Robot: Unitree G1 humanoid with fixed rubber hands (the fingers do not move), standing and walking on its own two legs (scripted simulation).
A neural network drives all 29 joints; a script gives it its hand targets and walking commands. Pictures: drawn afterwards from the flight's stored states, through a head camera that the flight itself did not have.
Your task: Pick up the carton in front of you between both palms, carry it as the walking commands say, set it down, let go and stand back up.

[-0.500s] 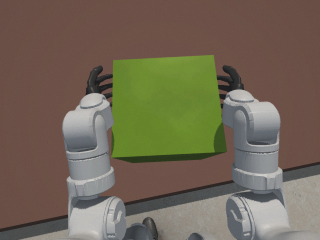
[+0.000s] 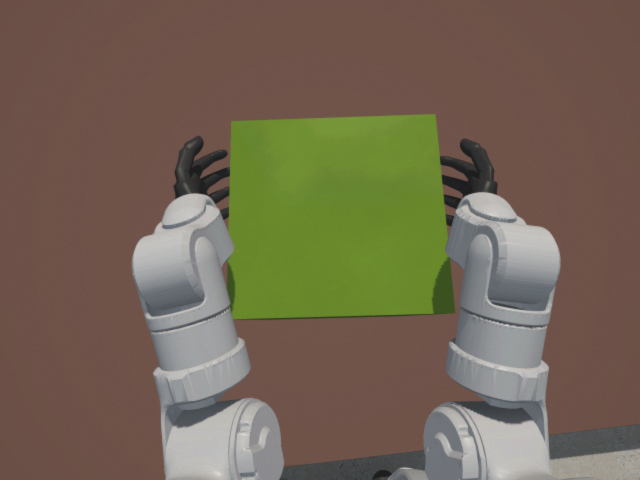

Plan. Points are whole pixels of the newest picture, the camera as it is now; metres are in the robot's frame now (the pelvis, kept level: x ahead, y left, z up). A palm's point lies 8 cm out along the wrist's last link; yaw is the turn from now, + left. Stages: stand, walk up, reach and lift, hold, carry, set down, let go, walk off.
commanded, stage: carry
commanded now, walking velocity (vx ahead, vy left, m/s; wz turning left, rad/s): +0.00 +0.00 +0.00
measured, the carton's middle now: (334, 238) +0.40 +0.00 +0.02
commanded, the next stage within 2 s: none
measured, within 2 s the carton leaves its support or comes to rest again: neither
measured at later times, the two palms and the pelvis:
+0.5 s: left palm (269, 135) +0.52 +0.08 +0.09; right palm (493, 149) +0.47 -0.20 +0.08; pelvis +0.13 -0.03 -0.01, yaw +2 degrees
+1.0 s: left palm (308, 1) +0.56 +0.01 +0.23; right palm (576, 14) +0.54 -0.27 +0.20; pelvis +0.19 -0.12 +0.07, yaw -1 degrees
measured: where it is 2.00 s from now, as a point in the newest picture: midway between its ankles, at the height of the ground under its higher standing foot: (438, 451)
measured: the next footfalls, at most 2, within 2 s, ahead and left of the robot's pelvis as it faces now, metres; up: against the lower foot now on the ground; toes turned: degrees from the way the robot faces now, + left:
left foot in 0.14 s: +0.02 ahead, +0.07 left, +0.00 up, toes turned +3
right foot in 0.58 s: +0.36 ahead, -0.10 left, +0.09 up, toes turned -1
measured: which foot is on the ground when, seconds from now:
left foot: down 0.00-0.00, up 0.02-0.12, down 0.14-0.60, up 0.62-0.94, down 0.96-1.00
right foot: down 0.00-0.36, up 0.38-0.56, down 0.58-1.00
